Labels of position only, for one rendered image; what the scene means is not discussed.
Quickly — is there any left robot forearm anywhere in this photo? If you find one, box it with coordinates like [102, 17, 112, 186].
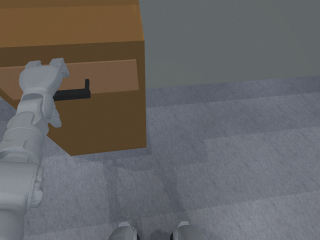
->
[0, 90, 54, 166]

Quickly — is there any handle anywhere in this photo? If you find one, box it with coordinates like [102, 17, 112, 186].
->
[53, 79, 91, 101]

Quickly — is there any robot left shin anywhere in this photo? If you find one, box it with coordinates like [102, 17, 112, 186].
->
[118, 222, 131, 227]

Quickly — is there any robot left hand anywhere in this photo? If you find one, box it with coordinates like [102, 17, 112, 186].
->
[19, 57, 70, 128]

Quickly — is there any cabinet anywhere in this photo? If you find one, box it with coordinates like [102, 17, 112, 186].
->
[0, 0, 147, 156]

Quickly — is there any robot left thigh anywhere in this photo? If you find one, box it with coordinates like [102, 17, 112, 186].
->
[108, 226, 137, 240]

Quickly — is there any drawer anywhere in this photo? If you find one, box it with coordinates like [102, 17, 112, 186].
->
[0, 59, 139, 100]

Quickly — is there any left robot upper arm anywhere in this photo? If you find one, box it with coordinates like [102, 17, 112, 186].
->
[0, 161, 45, 240]

